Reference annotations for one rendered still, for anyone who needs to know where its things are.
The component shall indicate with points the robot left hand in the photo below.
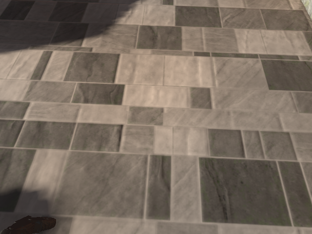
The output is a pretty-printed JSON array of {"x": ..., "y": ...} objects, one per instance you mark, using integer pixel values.
[{"x": 30, "y": 225}]

